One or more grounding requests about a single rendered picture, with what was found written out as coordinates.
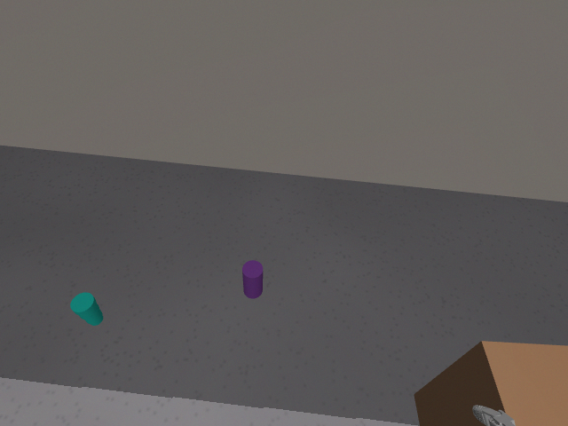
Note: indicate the right robot hand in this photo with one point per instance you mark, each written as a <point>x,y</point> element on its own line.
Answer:
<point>490,417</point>

